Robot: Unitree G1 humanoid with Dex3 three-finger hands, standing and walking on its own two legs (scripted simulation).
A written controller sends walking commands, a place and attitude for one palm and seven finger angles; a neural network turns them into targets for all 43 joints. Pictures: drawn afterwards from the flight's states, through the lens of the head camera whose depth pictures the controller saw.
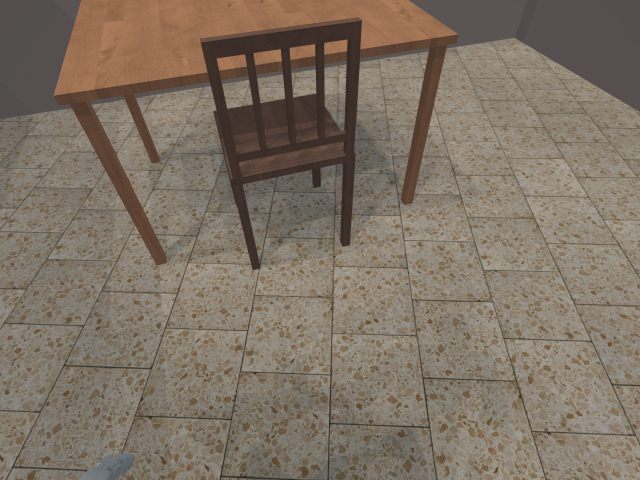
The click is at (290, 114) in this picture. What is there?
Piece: chair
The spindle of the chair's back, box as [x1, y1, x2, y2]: [281, 48, 295, 143]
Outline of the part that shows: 281,49 288,135 290,143 294,143 295,131 289,48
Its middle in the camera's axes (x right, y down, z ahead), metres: -0.09 -0.39 +1.09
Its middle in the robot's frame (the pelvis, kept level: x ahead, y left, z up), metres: +1.07 +0.14 -0.07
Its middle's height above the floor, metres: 0.70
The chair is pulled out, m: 0.00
